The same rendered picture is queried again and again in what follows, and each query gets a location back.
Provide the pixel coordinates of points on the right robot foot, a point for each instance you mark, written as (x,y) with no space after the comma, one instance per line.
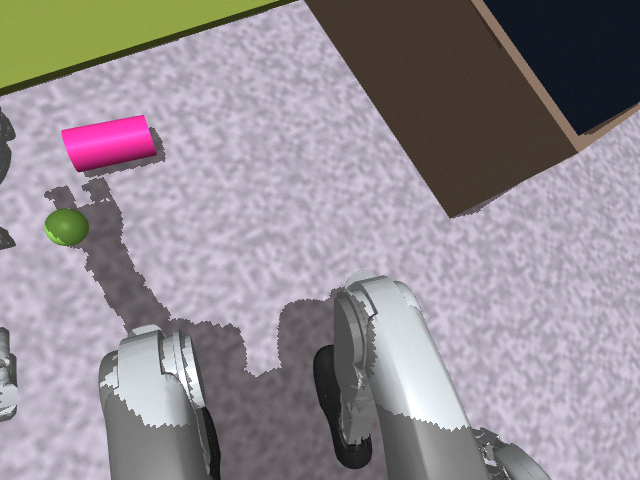
(351,456)

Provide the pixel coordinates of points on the right robot hand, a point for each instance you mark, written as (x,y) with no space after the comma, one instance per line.
(511,461)

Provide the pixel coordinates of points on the left robot foot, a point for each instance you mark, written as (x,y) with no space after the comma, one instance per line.
(213,446)

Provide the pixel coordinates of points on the bed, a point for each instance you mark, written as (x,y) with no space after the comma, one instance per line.
(485,94)

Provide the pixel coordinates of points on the left robot arm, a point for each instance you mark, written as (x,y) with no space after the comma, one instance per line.
(8,378)

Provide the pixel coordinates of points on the left robot hand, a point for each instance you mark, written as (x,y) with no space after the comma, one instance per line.
(7,133)

